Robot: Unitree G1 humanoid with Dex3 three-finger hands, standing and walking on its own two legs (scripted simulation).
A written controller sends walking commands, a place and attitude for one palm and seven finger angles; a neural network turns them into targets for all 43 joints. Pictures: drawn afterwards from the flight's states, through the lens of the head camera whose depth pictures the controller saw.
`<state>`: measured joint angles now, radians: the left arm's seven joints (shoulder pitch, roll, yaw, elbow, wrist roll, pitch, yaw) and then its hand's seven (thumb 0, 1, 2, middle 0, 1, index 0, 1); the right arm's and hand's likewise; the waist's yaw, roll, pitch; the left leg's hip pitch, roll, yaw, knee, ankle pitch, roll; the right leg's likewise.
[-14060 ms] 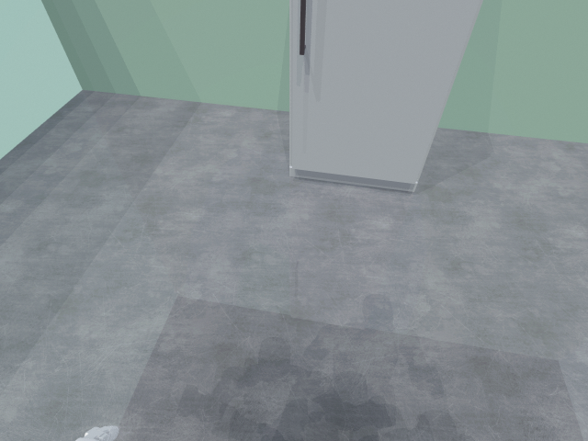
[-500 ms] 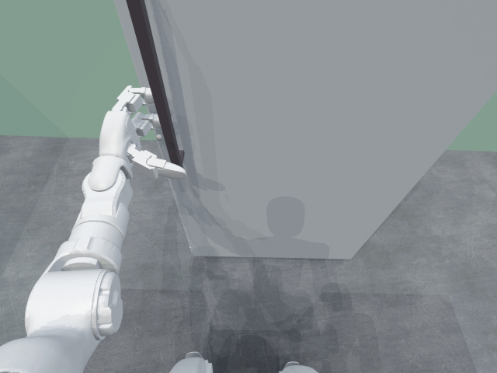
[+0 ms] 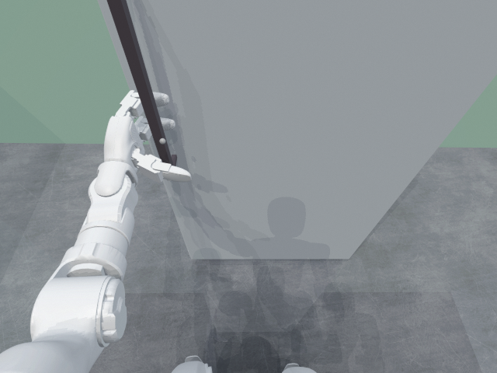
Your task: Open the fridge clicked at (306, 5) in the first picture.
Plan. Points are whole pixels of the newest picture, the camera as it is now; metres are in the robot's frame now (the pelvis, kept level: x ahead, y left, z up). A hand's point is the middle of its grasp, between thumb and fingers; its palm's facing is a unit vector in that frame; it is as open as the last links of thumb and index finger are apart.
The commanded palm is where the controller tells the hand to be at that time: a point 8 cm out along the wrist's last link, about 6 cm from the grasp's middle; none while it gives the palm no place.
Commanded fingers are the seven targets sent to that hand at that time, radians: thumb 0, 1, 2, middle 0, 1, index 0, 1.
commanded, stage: slide the fingers in behind the handle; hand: left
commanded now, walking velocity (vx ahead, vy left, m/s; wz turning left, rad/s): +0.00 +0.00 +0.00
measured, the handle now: (151, 98) +0.52 +0.14 +0.15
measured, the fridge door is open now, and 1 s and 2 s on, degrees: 0 0 0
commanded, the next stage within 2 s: grip the handle and tug to test in 0.70 s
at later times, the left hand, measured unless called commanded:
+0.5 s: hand (163, 141) +0.46 +0.12 +0.10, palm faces -0.04 -1.00 +0.00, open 14.0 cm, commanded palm +0.44 +0.18 +0.10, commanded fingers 0.00 -0.50 0.30 -0.30 -1.20 -0.30 -1.20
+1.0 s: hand (163, 143) +0.46 +0.12 +0.10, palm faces -0.04 -1.00 +0.00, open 13.1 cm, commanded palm +0.44 +0.17 +0.10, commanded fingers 0.00 0.01 0.52 -0.35 -1.27 -0.35 -1.27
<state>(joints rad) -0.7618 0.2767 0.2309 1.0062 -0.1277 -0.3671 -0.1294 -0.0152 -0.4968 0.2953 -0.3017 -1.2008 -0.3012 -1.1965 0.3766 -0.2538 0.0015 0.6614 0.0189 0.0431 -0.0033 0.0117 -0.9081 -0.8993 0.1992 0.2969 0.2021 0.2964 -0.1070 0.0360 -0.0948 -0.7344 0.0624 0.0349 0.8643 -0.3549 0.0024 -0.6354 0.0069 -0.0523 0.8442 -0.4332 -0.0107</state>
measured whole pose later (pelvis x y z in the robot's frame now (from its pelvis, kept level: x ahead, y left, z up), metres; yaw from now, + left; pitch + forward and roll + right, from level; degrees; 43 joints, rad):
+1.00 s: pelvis +0.00 +0.00 +0.00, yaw +0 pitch +13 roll -2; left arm -0.77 0.26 0.21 1.01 -0.13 -0.37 -0.11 -0.01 -0.35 0.36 -0.32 -1.22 -0.32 -1.22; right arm 0.35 -0.25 0.00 0.66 0.02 0.04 0.00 0.01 -0.91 -0.90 0.20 0.30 0.20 0.30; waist -0.10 0.03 -0.10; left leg -0.73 0.06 0.03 0.87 -0.35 0.01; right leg -0.63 0.00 -0.05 0.84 -0.43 -0.01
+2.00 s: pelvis +0.01 +0.00 +0.00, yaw +0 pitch +13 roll -1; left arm -0.73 0.26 0.23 0.97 -0.13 -0.35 -0.11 0.01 0.80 0.84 -0.43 -1.40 -0.42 -1.40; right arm 0.36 -0.25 0.00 0.63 0.02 0.05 0.00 0.01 -0.91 -0.90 0.20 0.30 0.20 0.30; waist -0.11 0.04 -0.10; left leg -0.72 0.06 0.04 0.85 -0.36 0.00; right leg -0.63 0.01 -0.04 0.84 -0.43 -0.01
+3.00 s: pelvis +0.05 +0.01 +0.04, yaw +0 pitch +4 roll -1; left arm 0.01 0.16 -0.09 0.12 -0.05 -0.13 0.01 0.00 0.74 0.82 -0.39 -1.38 -0.38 -1.37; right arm 0.20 -0.22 0.02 0.56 0.01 0.12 -0.09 0.02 -0.91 -0.90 0.20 0.30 0.20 0.30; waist -0.03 0.06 -0.03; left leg -0.32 0.03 0.05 0.57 -0.31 0.01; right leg -0.25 -0.01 -0.04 0.59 -0.34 0.02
